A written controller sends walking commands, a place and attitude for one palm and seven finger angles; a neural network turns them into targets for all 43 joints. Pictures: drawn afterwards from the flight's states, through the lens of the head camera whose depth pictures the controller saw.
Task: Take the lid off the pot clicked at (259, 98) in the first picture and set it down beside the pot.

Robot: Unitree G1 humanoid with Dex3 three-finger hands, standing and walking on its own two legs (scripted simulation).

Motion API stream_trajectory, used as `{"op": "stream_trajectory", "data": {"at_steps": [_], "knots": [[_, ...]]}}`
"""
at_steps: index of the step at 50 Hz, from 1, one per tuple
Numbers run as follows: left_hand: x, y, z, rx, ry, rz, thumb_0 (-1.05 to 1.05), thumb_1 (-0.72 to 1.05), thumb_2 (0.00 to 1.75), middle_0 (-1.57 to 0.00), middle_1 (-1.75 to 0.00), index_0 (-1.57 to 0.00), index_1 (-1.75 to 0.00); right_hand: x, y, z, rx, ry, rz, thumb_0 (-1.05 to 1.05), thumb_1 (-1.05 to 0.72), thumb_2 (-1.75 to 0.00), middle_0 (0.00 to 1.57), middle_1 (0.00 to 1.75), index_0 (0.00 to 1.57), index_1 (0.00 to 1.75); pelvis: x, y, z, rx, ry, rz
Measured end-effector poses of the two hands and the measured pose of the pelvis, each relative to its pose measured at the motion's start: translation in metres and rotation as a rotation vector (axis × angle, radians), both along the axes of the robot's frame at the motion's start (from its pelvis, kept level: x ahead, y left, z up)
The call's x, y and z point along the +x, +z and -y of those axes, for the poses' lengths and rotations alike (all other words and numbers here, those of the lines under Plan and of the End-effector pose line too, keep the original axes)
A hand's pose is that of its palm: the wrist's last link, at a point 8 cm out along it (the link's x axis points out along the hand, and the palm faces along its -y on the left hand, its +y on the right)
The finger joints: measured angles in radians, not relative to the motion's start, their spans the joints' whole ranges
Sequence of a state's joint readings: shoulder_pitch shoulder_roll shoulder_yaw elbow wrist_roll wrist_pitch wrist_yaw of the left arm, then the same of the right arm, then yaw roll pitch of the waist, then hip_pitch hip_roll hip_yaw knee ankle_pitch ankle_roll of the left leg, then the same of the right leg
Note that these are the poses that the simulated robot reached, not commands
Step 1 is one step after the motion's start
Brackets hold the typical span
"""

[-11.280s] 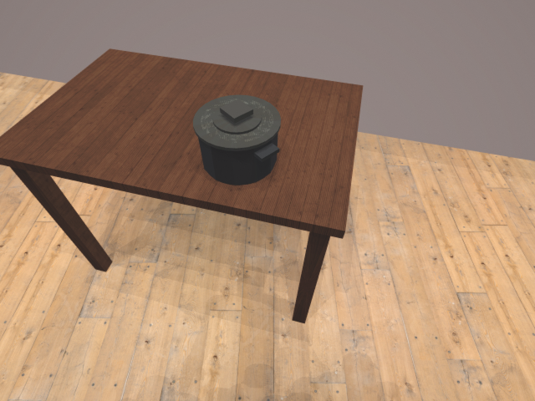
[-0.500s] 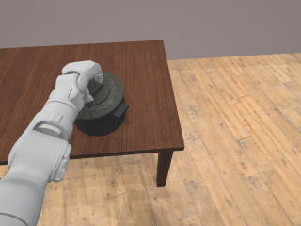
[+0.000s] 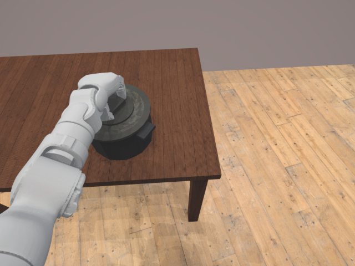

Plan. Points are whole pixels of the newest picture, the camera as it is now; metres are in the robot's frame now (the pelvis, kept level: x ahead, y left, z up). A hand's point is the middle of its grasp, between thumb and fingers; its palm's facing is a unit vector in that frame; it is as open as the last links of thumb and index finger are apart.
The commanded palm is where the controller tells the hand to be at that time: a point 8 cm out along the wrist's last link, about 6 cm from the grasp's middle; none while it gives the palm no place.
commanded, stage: close the fingers and squeeze the knob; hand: left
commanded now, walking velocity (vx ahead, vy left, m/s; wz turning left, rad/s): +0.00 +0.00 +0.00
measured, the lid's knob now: (111, 103) +0.52 +0.14 +0.05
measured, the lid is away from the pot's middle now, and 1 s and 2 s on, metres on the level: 0.00 0.00 0.00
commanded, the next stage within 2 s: lift the lid straight up in 0.38 s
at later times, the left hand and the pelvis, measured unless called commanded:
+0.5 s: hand (105, 107) +0.48 +0.14 +0.08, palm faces -0.38 -0.05 -0.92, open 9.0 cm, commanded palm +0.49 +0.14 +0.13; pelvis +0.00 +0.00 +0.00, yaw +0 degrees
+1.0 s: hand (103, 98) +0.49 +0.14 +0.10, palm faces -0.37 -0.07 -0.93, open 8.8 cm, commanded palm +0.50 +0.15 +0.17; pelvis -0.01 +0.00 +0.00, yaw +0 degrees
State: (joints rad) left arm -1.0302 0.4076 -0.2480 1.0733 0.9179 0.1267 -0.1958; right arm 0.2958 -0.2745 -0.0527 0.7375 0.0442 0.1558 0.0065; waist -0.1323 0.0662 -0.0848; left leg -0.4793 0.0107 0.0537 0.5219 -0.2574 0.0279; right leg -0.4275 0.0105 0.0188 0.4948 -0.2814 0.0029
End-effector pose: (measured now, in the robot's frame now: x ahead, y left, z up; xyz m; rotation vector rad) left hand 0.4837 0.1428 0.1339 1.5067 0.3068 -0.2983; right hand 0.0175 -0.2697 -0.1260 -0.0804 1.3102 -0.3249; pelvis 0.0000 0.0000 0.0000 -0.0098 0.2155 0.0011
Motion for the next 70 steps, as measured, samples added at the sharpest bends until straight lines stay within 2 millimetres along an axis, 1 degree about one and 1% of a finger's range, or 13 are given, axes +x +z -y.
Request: {"op": "stream_trajectory", "data": {"at_steps": [9,20,31,42,50,58,64,70], "knots": [[-0.006,0.003,-0.002,-0.007,0.004,0.023,0.01,0.14,0.85,-0.50,-0.96,-0.48,-0.93,0.000,-0.001,-0.002,0.016,0.001,0.000,0.00,-0.91,-0.90,0.20,0.30,0.20,0.30,-0.001,0.001,0.000,0.000,-0.001,0.014],[-0.006,0.002,-0.003,-0.011,0.010,0.008,0.01,0.17,0.85,-0.48,-0.95,-0.46,-0.91,0.005,0.003,0.000,-0.007,0.001,0.027,0.00,-0.91,-0.90,0.20,0.30,0.20,0.30,-0.004,0.001,-0.002,0.000,-0.002,0.016],[-0.005,0.002,-0.003,-0.005,-0.008,0.002,-0.01,0.18,0.86,-0.50,-0.95,-0.46,-0.89,-0.004,0.002,-0.003,-0.012,-0.004,0.007,0.00,-0.91,-0.90,0.20,0.30,0.20,0.30,-0.003,0.000,-0.004,-0.001,-0.001,0.010],[-0.003,0.012,-0.003,-0.004,0.022,0.005,-0.03,0.20,0.85,-0.54,-0.96,-0.46,-0.89,-0.010,0.001,-0.006,-0.002,-0.008,0.012,0.00,-0.91,-0.90,0.20,0.30,0.20,0.30,-0.005,0.001,-0.004,-0.002,0.001,0.017],[0.002,0.026,-0.001,-0.013,0.028,0.007,-0.04,0.20,0.85,-0.55,-0.97,-0.46,-0.89,-0.013,0.003,-0.002,-0.016,-0.008,0.015,0.00,-0.91,-0.90,0.20,0.30,0.20,0.30,-0.006,0.002,-0.003,-0.001,0.000,0.019],[0.007,0.038,-0.003,-0.019,0.023,0.019,-0.04,0.20,0.85,-0.55,-0.97,-0.46,-0.89,-0.015,0.007,0.003,-0.036,-0.013,0.019,0.00,-0.91,-0.90,0.20,0.30,0.20,0.30,-0.005,0.003,-0.003,-0.001,-0.005,0.020],[0.004,0.050,-0.004,-0.011,0.019,0.041,-0.04,0.20,0.85,-0.55,-0.97,-0.46,-0.89,-0.010,0.007,0.002,-0.025,0.000,0.026,0.00,-0.91,-0.90,0.20,0.30,0.20,0.30,-0.004,0.004,-0.003,-0.001,-0.001,0.031],[-0.002,0.060,-0.005,-0.002,0.015,0.046,-0.04,0.20,0.85,-0.55,-0.97,-0.46,-0.89,0.002,0.006,-0.002,-0.015,0.021,0.062,0.00,-0.91,-0.90,0.20,0.30,0.20,0.30,-0.006,0.004,-0.004,-0.001,0.006,0.044]]}}
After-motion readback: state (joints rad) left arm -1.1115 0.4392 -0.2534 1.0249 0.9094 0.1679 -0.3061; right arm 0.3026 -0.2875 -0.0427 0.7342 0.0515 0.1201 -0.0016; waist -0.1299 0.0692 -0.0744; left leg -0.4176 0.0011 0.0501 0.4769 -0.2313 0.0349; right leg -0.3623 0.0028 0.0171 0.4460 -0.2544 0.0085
